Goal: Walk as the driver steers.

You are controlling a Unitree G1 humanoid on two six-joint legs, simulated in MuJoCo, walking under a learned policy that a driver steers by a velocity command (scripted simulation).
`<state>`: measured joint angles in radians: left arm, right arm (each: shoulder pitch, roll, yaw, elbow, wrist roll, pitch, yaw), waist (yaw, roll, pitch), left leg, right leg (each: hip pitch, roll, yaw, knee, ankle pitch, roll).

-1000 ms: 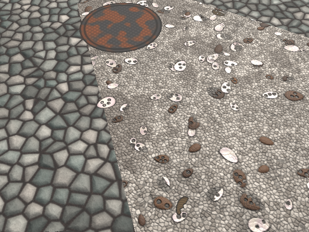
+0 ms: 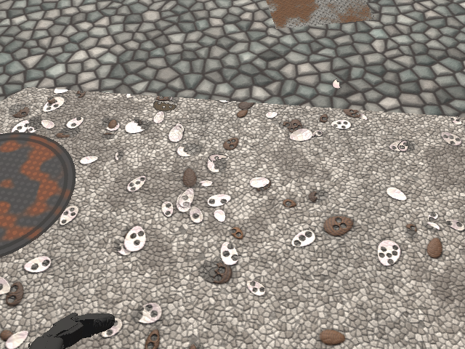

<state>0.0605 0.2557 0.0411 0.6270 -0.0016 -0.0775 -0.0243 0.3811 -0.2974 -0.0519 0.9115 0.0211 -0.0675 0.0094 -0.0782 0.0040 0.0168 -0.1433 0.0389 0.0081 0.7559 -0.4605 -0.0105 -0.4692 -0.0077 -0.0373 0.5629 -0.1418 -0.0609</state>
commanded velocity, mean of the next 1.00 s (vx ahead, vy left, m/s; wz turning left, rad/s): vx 0.22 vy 0.00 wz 0.46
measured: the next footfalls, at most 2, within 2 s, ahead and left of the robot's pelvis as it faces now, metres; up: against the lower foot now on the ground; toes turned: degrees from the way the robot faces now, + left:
left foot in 0.46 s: +0.37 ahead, +0.15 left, +0.00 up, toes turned +14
right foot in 0.92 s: +0.44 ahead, -0.06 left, +0.00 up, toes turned +35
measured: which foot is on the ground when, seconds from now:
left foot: up 0.00-0.44, down 0.46-0.94, up 0.96-1.00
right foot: down 0.00-0.44, up 0.46-0.90, down 0.92-1.00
